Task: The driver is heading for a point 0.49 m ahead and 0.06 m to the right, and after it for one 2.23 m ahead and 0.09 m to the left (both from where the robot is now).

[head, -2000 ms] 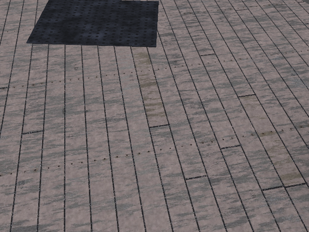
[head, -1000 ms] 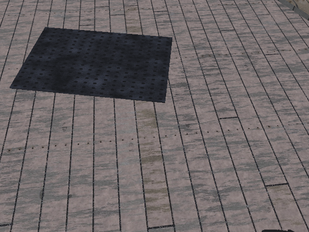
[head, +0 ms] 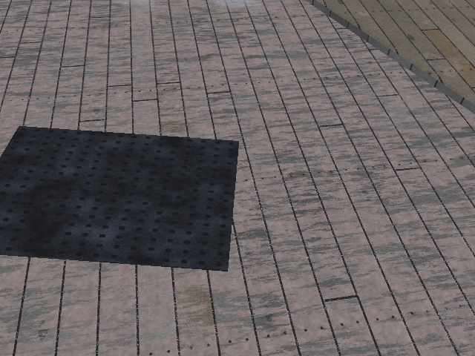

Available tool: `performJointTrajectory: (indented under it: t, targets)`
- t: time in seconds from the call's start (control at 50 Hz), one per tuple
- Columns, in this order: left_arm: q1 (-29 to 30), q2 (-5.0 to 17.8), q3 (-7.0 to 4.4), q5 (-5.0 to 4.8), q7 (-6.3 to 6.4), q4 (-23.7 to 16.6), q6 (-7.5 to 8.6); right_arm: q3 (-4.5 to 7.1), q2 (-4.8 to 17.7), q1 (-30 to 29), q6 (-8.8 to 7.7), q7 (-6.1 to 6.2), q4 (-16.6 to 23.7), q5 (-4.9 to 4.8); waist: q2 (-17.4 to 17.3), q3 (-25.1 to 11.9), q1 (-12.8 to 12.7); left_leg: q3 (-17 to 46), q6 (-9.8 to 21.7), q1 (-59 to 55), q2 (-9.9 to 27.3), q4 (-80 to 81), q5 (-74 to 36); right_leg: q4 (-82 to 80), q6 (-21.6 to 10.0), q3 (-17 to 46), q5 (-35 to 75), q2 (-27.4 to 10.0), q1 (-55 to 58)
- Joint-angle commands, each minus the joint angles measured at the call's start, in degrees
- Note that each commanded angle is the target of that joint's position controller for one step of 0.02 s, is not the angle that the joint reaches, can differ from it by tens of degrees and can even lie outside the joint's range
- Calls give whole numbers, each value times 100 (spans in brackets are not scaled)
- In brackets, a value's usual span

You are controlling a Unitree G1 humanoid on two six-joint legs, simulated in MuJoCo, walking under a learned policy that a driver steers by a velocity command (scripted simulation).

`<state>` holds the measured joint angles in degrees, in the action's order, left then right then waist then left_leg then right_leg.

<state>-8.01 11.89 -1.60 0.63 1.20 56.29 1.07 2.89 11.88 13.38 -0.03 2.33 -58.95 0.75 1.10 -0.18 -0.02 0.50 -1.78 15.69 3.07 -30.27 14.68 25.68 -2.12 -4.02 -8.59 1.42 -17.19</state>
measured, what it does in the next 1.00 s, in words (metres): walks ahead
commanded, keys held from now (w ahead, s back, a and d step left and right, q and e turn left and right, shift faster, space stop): no key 0.62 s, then w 0.38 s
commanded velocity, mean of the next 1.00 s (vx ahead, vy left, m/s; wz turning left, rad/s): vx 0.11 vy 0.00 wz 0.00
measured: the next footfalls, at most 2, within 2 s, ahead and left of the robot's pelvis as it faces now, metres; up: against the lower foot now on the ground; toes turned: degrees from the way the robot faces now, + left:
right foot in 1.32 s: +0.46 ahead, -0.10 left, +0.00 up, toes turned -3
left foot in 1.74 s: +0.54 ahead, +0.13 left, +0.00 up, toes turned +1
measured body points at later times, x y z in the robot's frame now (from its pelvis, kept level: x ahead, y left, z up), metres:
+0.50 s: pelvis +0.04 +0.01 +0.00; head +0.05 +0.02 +0.45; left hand +0.10 +0.26 -0.15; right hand +0.07 -0.23 -0.15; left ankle +0.02 +0.14 -0.74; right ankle +0.06 -0.10 -0.74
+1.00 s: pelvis +0.11 +0.04 +0.00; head +0.12 +0.05 +0.45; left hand +0.14 +0.29 -0.16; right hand +0.08 -0.21 -0.15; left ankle +0.03 +0.13 -0.74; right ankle +0.06 -0.09 -0.68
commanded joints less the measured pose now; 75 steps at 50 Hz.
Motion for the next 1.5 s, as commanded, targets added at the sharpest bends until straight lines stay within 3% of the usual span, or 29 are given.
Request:
performJointTrajectory:
  t: [0.02, 0.22, 0.62, 0.64, 0.68, 0.74, 0.82, 0.84, 0.88, 0.9, 0.92, 0.94, 0.96, 0.98, 1.02, 1.06, 1.14, 1.18, 1.22, 1.28, 1.3, 1.32, 1.34, 1.36, 1.38, 1.4, 1.42, 1.46, 1.5]
  targets:
    - [-172, 550, -124, 22, 53, -88, -1, 91, 550, -60, -174, -5, 111, -16, -667, 182, -127, 266, 234, 483, 194, 1026, 501, -325, -87, 365, -536, -340, 486]
    - [-166, 540, -132, -54, 30, 184, -25, 60, 555, 209, -156, 0, -113, -70, -154, -115, 26, 74, 306, -217, 72, 594, -976, -81, -71, 341, 647, -383, 660]
    - [-189, 537, -141, -69, 103, 538, -113, 7, 418, 185, -61, 25, -315, -60, -155, 146, -6, -68, 258, -245, -59, 721, -710, -122, -22, 375, 485, -405, 714]
    - [-300, 488, -133, -71, 103, 612, -120, 0, 374, 319, -53, 29, -392, -67, -149, 23, 1, -135, 279, -291, -119, 741, -101, -133, -36, 309, -164, -338, 754]
    - [-359, 635, -202, -148, 119, 634, -136, 53, 502, 339, -40, 52, -377, -135, -149, 326, -21, -170, 472, 90, -217, 607, 1752, -69, -180, 289, -2349, -239, 390]
    - [-477, 650, -227, -212, 98, 568, 38, 44, 425, 321, -215, 49, -232, -196, 24, 862, -59, 49, 679, 713, -68, 405, 2489, -278, -462, 875, -3403, -599, -2]
    - [-1171, 933, -335, -242, -5, 689, 259, -3, 116, 122, -475, -98, -19, -209, 729, 593, -206, -352, 679, 1218, -272, -855, 1269, -1093, -1126, 2676, -3667, -1694, 668]
    - [-1157, 958, -340, -217, -12, 654, 279, 3, 131, 90, -499, -128, 13, -212, 757, 566, -161, -333, 760, 1002, -273, -993, 1148, -1281, -1225, 2996, -3643, -1870, 462]
    - [-541, 1003, -332, -241, -28, 400, 296, -5, 65, 585, -537, -162, -131, -230, 758, 620, 251, -297, 973, 66, -248, -378, 1102, -1154, -1054, 2613, -3286, -1716, -314]
    - [-7, 908, -305, -283, -44, 197, 289, 22, 129, 1113, -553, -155, -337, -229, 527, 660, 567, -158, 1063, -885, -195, 310, 932, -725, -760, 1919, -2775, -1315, -1039]
    - [503, 600, -223, -299, -64, -35, 325, 149, 547, 1864, -574, -119, -570, -238, -301, 648, 880, 881, 1273, -1724, 425, 980, 1192, 595, -296, 850, -1942, -682, -1960]
    - [669, 338, -160, -280, -85, -307, 470, 348, 1287, 2485, -610, -153, -740, -262, -1927, 503, 928, 2878, 1760, -2699, 1572, 1767, 768, 2485, 69, -160, -1458, 16, -3048]
    - [721, 573, -214, -243, -90, -289, 558, 242, 979, 2476, -668, -184, -670, -126, -1487, 521, 873, 3473, 1922, -2990, 1918, 1710, -80, 3633, 11, 333, -2205, -97, -3782]
    - [474, 570, -219, -286, -151, -201, 609, 152, 681, 2270, -707, -193, -590, -63, -940, 505, 620, 3007, 1773, -3183, 1825, 1488, -721, 4308, -121, 599, -1939, -318, -4129]
    - [353, 513, -216, -295, -221, -129, 635, 77, 586, 1855, -677, -248, -422, -118, -502, 484, 367, 2080, 1496, -3117, 1595, 1549, -1602, 4449, -237, 561, -1227, -597, -4343]
    - [512, 422, -225, -259, -271, -212, 600, -40, 313, 1741, -564, -231, -362, -90, -550, 540, 270, 1335, 1257, -2608, 1290, 1815, -2030, 3925, -186, 402, -757, -758, -3893]
    - [1407, 78, -61, -205, -342, -585, 486, -34, 618, 1471, -514, -99, -115, -34, -604, 833, 323, 334, 1114, -995, 713, 2389, -1841, 1767, 21, -71, 590, -417, -2246]
    - [1705, 195, -53, -231, -361, -750, 442, 36, 842, 1692, -558, -70, -181, -94, -775, 911, 343, 297, 1151, -890, 848, 2649, -1778, 1204, -23, -136, 866, -292, -1710]
    - [1832, 394, -82, -265, -381, -879, 428, 77, 849, 1744, -582, -74, -239, -168, -792, 968, 268, 221, 1087, -1344, 1010, 2547, -2091, 760, -184, -31, 922, -292, -1660]
    - [1170, 794, -271, -246, -389, -808, 457, 157, 988, 1588, -510, -79, -213, -141, -998, 278, -231, 23, 868, -2089, 1161, 1375, -4795, 632, -483, -149, 595, 21, -664]
    - [269, 1002, -403, -261, -359, -543, 438, 154, 967, 1493, -451, -79, -176, -113, -1031, -249, -670, -141, 746, -1950, 1002, 353, -5523, 646, -628, -244, 518, 195, 419]
    - [-635, 1231, -517, -230, -314, -292, 405, 129, 934, 1367, -426, -89, -80, -75, -970, -753, -1083, -196, 533, -1006, 772, -995, -5023, 723, -815, 175, 779, -178, 1927]
    - [-1449, 1787, -624, -3, -264, -154, 383, -38, 277, 1938, -483, -152, 39, -20, 423, -1831, -849, -261, 156, 1111, -139, -3484, -1955, 620, -1654, 2604, 942, -1863, 4191]
    - [-1407, 1558, -504, 10, -282, -83, 353, -119, 36, 2144, -636, -200, -111, -142, 1185, -2688, -688, 592, 102, 1642, -806, -5020, 1832, -579, -2134, 4635, 1309, -2666, 4317]
    - [-749, 1257, -394, -71, -311, -188, 379, 25, 478, 1633, -725, -216, 30, -285, 881, -1803, -573, 854, 188, 1998, -424, -5451, 1701, -659, -1831, 3795, 1694, -2381, 3342]
    - [-141, 926, -290, -101, -314, -312, 402, 52, 622, 1160, -731, -177, 167, -321, 463, -1018, -369, 533, 238, 2038, -102, -5289, 1350, -661, -1597, 2695, 2276, -2168, 2265]
    - [229, 697, -206, -87, -356, -334, 457, 100, 636, 950, -677, -101, 189, -257, -27, -573, -137, 362, 235, 1770, 148, -4907, 1053, -795, -1394, 1963, 2786, -1885, 1296]
    - [408, 546, -155, 22, -386, -236, 513, 169, 495, 1113, -471, 2, 181, -174, 139, -356, 182, 334, 307, 1000, 369, -4267, 782, -1088, -1179, 1193, 2885, -1494, 198]
    - [324, 628, -143, 104, -337, -111, 530, 160, 290, 1185, -351, 37, 199, -146, 239, -266, 328, 257, 264, 737, 342, -3798, 604, -1274, -1306, 897, 3306, -1403, -273]
Velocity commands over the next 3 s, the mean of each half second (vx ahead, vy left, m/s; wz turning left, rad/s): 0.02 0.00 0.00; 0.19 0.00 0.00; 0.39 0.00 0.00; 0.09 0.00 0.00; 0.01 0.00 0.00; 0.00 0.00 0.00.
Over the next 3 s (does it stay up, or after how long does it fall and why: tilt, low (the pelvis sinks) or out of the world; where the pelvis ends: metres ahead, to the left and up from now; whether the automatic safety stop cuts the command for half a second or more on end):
stays up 0.46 0.00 0.00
